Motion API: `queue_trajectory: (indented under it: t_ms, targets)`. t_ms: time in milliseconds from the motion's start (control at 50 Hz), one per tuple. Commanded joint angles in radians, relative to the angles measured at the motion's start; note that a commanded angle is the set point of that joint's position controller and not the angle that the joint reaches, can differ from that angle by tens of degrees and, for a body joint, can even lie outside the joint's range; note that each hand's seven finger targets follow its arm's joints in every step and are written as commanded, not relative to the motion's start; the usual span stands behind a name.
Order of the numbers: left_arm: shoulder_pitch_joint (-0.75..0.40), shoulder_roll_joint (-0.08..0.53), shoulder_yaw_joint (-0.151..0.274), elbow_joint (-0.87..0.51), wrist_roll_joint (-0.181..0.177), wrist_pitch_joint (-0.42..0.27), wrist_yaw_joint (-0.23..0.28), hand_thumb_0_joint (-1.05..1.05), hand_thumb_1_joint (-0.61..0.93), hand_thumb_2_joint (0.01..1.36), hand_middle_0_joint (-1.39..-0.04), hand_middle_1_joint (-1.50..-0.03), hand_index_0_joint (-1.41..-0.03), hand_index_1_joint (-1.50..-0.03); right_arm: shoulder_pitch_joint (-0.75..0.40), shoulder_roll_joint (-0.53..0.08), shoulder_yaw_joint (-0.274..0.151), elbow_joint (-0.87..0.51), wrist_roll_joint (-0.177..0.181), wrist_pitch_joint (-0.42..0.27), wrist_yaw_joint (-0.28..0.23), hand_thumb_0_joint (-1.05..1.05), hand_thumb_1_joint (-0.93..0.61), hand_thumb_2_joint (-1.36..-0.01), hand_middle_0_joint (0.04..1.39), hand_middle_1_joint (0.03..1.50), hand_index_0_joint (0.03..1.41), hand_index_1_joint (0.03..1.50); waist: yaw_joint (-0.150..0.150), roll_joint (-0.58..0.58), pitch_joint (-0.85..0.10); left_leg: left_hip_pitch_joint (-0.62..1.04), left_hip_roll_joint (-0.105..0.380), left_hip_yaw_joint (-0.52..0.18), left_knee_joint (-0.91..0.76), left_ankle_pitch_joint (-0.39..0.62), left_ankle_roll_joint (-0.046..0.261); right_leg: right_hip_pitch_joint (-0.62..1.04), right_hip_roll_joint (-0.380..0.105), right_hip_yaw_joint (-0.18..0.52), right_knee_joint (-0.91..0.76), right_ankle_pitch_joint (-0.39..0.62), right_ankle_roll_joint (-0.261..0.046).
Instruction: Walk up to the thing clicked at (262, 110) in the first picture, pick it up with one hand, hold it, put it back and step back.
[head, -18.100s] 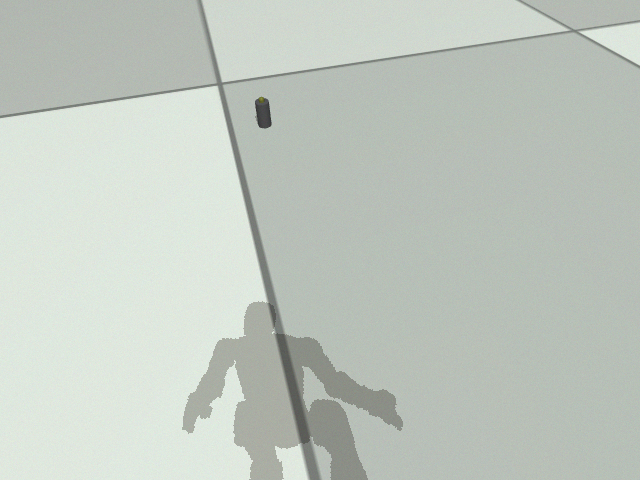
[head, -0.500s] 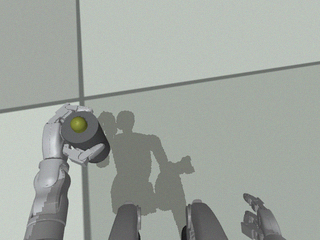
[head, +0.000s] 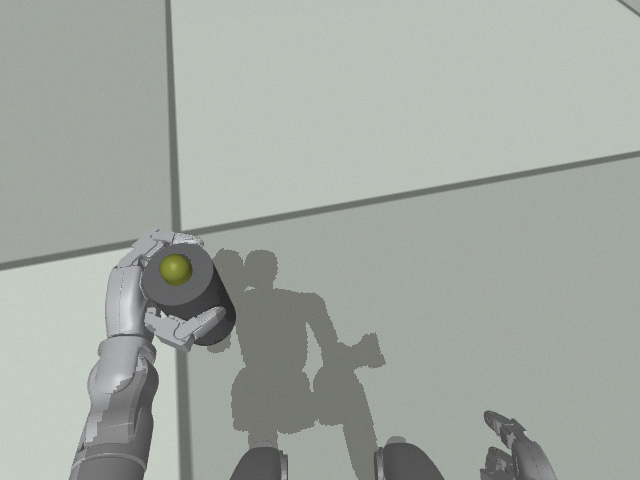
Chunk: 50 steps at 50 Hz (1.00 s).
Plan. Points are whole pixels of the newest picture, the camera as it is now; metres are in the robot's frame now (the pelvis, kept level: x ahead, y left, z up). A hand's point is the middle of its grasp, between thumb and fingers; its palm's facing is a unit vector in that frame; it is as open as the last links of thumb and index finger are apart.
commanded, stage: lift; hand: left
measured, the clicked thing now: (192, 294) +0.34 +0.17 +0.03
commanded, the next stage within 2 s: hold in 0.42 s
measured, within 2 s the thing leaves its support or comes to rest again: neither
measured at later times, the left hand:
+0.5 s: hand (191, 271) +0.35 +0.16 +0.07, palm faces +0.07 -1.00 +0.00, open 10.6 cm
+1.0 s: hand (185, 261) +0.35 +0.16 +0.09, palm faces +0.07 -1.00 +0.00, open 10.5 cm
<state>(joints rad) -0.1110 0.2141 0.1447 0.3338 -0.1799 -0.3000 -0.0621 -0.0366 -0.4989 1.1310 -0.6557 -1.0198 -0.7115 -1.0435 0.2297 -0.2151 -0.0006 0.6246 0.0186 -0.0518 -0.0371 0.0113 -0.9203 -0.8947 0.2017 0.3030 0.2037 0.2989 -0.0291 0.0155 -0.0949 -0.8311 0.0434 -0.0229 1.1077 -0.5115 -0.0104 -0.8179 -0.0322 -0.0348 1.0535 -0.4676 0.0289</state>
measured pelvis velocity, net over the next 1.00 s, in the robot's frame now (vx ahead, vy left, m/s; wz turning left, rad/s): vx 0.02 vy -0.01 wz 0.00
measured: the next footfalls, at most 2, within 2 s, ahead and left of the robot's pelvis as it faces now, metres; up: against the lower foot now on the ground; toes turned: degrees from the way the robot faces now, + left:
none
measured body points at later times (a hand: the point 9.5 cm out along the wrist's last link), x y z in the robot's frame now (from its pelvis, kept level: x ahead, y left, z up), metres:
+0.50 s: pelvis +0.02 -0.01 +0.02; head +0.08 +0.00 +0.47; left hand +0.34 +0.22 +0.07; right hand +0.15 -0.26 -0.08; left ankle +0.02 +0.12 -0.66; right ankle +0.03 -0.14 -0.66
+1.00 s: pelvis +0.02 -0.01 +0.04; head +0.07 +0.00 +0.48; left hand +0.34 +0.22 +0.09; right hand +0.16 -0.26 -0.07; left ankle +0.02 +0.12 -0.66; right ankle +0.03 -0.14 -0.66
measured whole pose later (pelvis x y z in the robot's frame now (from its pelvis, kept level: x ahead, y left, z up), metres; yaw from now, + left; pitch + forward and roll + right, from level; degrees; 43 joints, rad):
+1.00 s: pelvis +0.02 -0.01 +0.04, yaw +0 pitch +7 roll -1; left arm -0.11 0.19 0.16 0.39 -0.19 -0.33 -0.11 -0.03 -0.44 1.07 -0.65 -0.99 -0.71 -1.01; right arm 0.22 -0.22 -0.01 0.65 0.01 -0.01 -0.03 0.01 -0.92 -0.90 0.20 0.30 0.20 0.30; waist -0.02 0.01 -0.05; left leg -0.56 0.05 -0.01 0.88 -0.45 -0.02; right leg -0.56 -0.03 -0.03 0.85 -0.42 0.02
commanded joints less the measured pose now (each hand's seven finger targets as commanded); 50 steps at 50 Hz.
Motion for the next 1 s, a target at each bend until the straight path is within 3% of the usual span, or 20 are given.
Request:
queue_trajectory:
  t_ms: [0, 40, 100, 160, 260, 360, 420, 440, 480, 520, 660, 760, 800, 900, 920, 940, 980]
  targets:
    - [-0.214, 0.114, 0.050, -0.204, -0.008, -0.077, -0.011, 0.000, 0.054, 1.226, -1.236, -1.405, -1.260, -1.400, 0.007, -0.140, -0.056, -0.119, 0.003, -0.036, -0.013, 0.000, -0.913, -0.900, 0.200, 0.300, 0.200, 0.300, -0.004, 0.012, -0.301, 0.214, -0.027, 0.006, -0.201, 0.256, 0.015, 0.225, 0.038, -0.007, -0.169, 0.266, -0.040]
    - [-0.221, 0.110, 0.037, -0.210, -0.005, -0.079, -0.015, 0.000, 0.067, 1.243, -1.237, -1.408, -1.259, -1.406, 0.006, -0.146, -0.057, -0.114, 0.002, -0.037, -0.010, 0.000, -0.908, -0.899, 0.200, 0.300, 0.200, 0.300, -0.003, 0.035, -0.296, 0.249, -0.023, 0.002, -0.214, 0.292, 0.008, 0.219, 0.039, -0.014, -0.169, 0.288, -0.044]
    - [-0.223, 0.123, 0.060, -0.189, -0.006, -0.084, -0.014, 0.000, 0.079, 1.228, -1.226, -1.391, -1.247, -1.389, -0.003, -0.141, -0.056, -0.115, 0.001, -0.030, -0.010, 0.000, -0.907, -0.899, 0.200, 0.300, 0.200, 0.300, 0.000, 0.008, -0.263, 0.234, -0.028, 0.009, -0.229, 0.263, 0.014, 0.247, 0.037, -0.009, -0.200, 0.273, -0.039]
    - [-0.251, 0.118, 0.055, -0.214, -0.012, -0.095, -0.017, 0.000, 0.044, 1.221, -1.226, -1.394, -1.246, -1.392, -0.012, -0.138, -0.054, -0.118, 0.001, -0.032, -0.008, 0.000, -0.911, -0.900, 0.200, 0.300, 0.199, 0.300, -0.001, 0.011, -0.262, 0.243, -0.029, 0.016, -0.246, 0.240, 0.015, 0.269, 0.034, -0.001, -0.220, 0.260, -0.036]
    - [-0.224, 0.115, 0.058, -0.186, -0.016, -0.100, -0.030, 0.000, 0.052, 1.226, -1.222, -1.386, -1.241, -1.386, -0.002, -0.145, -0.059, -0.108, -0.001, -0.027, -0.007, 0.000, -0.907, -0.899, 0.200, 0.300, 0.199, 0.300, -0.001, 0.019, -0.273, 0.298, -0.025, 0.009, -0.261, 0.329, 0.009, 0.302, 0.040, -0.011, -0.218, 0.329, -0.040]
    - [-0.247, 0.099, 0.048, -0.168, -0.021, -0.106, -0.043, 0.000, 0.079, 1.229, -1.229, -1.395, -1.248, -1.394, -0.018, -0.142, -0.059, -0.108, -0.003, -0.023, -0.006, 0.000, -0.907, -0.899, 0.200, 0.300, 0.200, 0.300, -0.009, 0.003, -0.236, 0.289, -0.028, 0.015, -0.275, 0.275, 0.013, 0.296, 0.037, -0.004, -0.248, 0.288, -0.035]
    - [-0.236, 0.119, 0.072, -0.185, -0.023, -0.112, -0.041, 0.000, 0.086, 1.223, -1.212, -1.378, -1.230, -1.378, -0.018, -0.144, -0.060, -0.112, -0.003, -0.019, -0.007, 0.000, -0.906, -0.900, 0.200, 0.300, 0.200, 0.300, 0.009, -0.005, -0.261, 0.303, -0.033, 0.025, -0.278, 0.298, 0.014, 0.339, 0.034, 0.003, -0.261, 0.318, -0.031]
    - [-0.227, 0.103, 0.059, -0.177, -0.028, -0.112, -0.047, 0.000, 0.078, 1.233, -1.225, -1.393, -1.244, -1.393, -0.012, -0.144, -0.059, -0.108, -0.003, -0.021, -0.007, 0.000, -0.909, -0.901, 0.200, 0.300, 0.200, 0.300, -0.003, -0.012, -0.274, 0.317, -0.031, 0.023, -0.275, 0.329, 0.014, 0.350, 0.035, 0.002, -0.256, 0.350, -0.031]
    - [-0.233, 0.107, 0.063, -0.179, -0.026, -0.113, -0.045, 0.000, 0.071, 1.233, -1.223, -1.396, -1.243, -1.395, -0.010, -0.144, -0.060, -0.105, -0.005, -0.020, -0.006, 0.000, -0.908, -0.900, 0.200, 0.300, 0.200, 0.300, 0.002, -0.010, -0.284, 0.322, -0.032, 0.023, -0.275, 0.358, 0.014, 0.372, 0.035, 0.001, -0.254, 0.383, -0.030]
    - [-0.225, 0.107, 0.060, -0.163, -0.018, -0.112, -0.045, 0.000, 0.065, 1.148, -1.223, -1.371, -1.247, -1.363, -0.015, -0.141, -0.059, -0.107, -0.003, -0.012, -0.006, 0.000, -0.922, -0.900, 0.200, 0.300, 0.200, 0.300, 0.008, -0.011, -0.244, 0.322, -0.032, 0.026, -0.284, 0.357, 0.014, 0.358, 0.035, 0.002, -0.262, 0.379, -0.030]
    - [-0.222, 0.101, 0.057, -0.166, -0.016, -0.111, -0.043, 0.000, 0.082, 1.116, -1.210, -1.335, -1.231, -1.327, -0.025, -0.143, -0.062, -0.111, -0.003, -0.005, -0.005, 0.000, -0.917, -0.900, 0.200, 0.300, 0.200, 0.300, 0.005, -0.004, -0.231, 0.343, -0.033, 0.029, -0.311, 0.336, 0.011, 0.372, 0.035, 0.001, -0.284, 0.353, -0.032]
    - [-0.242, 0.115, 0.070, -0.201, -0.019, -0.111, -0.044, 0.000, 0.092, 1.127, -1.213, -1.342, -1.234, -1.335, -0.013, -0.144, -0.063, -0.102, -0.006, -0.001, -0.007, 0.000, -0.918, -0.901, 0.200, 0.300, 0.200, 0.300, 0.007, 0.008, -0.273, 0.384, -0.030, 0.023, -0.316, 0.412, 0.009, 0.405, 0.039, -0.004, -0.278, 0.416, -0.034]
    - [-0.233, 0.095, 0.049, -0.182, -0.014, -0.104, -0.041, 0.000, 0.124, 1.139, -1.217, -1.342, -1.235, -1.337, -0.010, -0.141, -0.061, -0.099, -0.007, 0.003, -0.008, 0.000, -0.917, -0.901, 0.200, 0.300, 0.200, 0.300, 0.003, -0.006, -0.260, 0.391, -0.029, 0.025, -0.313, 0.429, 0.011, 0.407, 0.038, -0.003, -0.289, 0.436, -0.030]
    - [-0.257, 0.112, 0.056, -0.192, -0.013, -0.102, -0.049, 0.000, 0.089, 1.132, -1.218, -1.346, -1.238, -1.341, -0.024, -0.139, -0.060, -0.103, -0.005, 0.006, -0.006, 0.000, -0.917, -0.901, 0.200, 0.300, 0.200, 0.300, 0.009, 0.011, -0.223, 0.386, -0.031, 0.027, -0.334, 0.393, 0.011, 0.405, 0.034, -0.002, -0.308, 0.402, -0.029]
    - [-0.197, 0.096, 0.064, -0.110, -0.013, -0.091, -0.046, 0.000, 0.108, 1.136, -1.220, -1.347, -1.239, -1.341, -0.031, -0.143, -0.062, -0.106, -0.002, 0.008, -0.008, 0.000, -0.917, -0.901, 0.200, 0.300, 0.200, 0.300, 0.007, -0.020, -0.182, 0.370, -0.029, 0.026, -0.346, 0.369, 0.010, 0.397, 0.036, -0.005, -0.311, 0.377, -0.031]
    - [-0.247, 0.099, 0.049, -0.176, -0.012, -0.098, -0.050, 0.000, 0.107, 1.134, -1.216, -1.339, -1.235, -1.334, -0.033, -0.142, -0.063, -0.105, -0.005, 0.007, -0.007, 0.000, -0.914, -0.901, 0.200, 0.300, 0.200, 0.300, 0.009, 0.000, -0.190, 0.375, -0.029, 0.025, -0.352, 0.352, 0.009, 0.391, 0.037, -0.007, -0.317, 0.359, -0.032]
    - [-0.232, 0.109, 0.071, -0.151, -0.017, -0.092, -0.049, 0.000, 0.114, 1.134, -1.217, -1.343, -1.237, -1.335, -0.030, -0.143, -0.064, -0.104, -0.003, 0.006, -0.005, 0.000, -0.912, -0.900, 0.200, 0.300, 0.200, 0.300, 0.013, 0.007, -0.203, 0.385, -0.029, 0.021, -0.359, 0.360, 0.007, 0.404, 0.038, -0.010, -0.318, 0.356, -0.034]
